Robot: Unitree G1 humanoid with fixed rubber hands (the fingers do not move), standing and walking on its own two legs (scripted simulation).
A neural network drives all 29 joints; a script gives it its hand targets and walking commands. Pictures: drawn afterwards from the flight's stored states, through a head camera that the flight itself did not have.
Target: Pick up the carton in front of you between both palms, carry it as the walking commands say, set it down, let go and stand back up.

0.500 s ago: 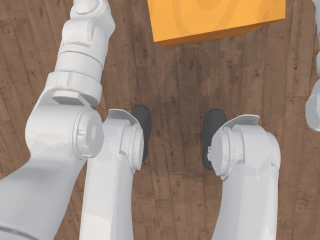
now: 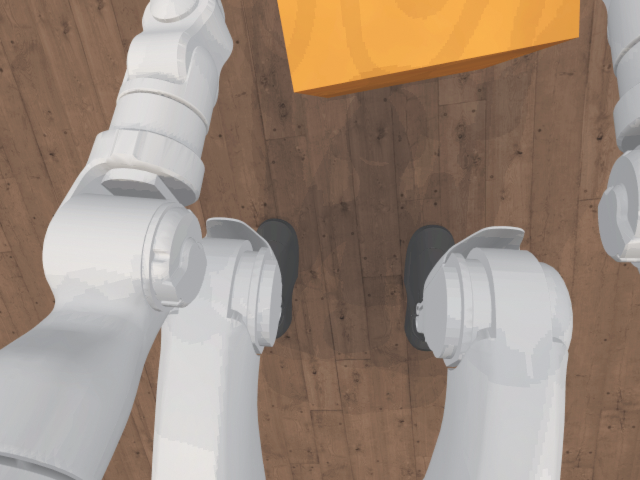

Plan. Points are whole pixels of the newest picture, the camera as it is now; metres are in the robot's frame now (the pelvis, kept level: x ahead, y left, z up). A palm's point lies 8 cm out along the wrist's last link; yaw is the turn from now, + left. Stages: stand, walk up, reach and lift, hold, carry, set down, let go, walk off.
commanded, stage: reach and lift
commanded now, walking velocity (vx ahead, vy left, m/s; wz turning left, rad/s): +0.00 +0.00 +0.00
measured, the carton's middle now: out of the picture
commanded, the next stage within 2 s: none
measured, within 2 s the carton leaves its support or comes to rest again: leaves its support in 0.42 s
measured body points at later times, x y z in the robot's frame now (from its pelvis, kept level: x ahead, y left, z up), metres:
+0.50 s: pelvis +0.00 -0.01 -0.01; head +0.37 -0.07 +0.24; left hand +0.57 +0.09 -0.16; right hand +0.57 -0.21 -0.18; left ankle +0.12 +0.13 -0.34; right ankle +0.10 -0.12 -0.34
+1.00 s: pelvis -0.01 +0.02 +0.10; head +0.27 -0.04 +0.45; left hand +0.52 +0.09 +0.03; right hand +0.51 -0.21 +0.03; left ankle +0.12 +0.14 -0.34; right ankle +0.10 -0.12 -0.34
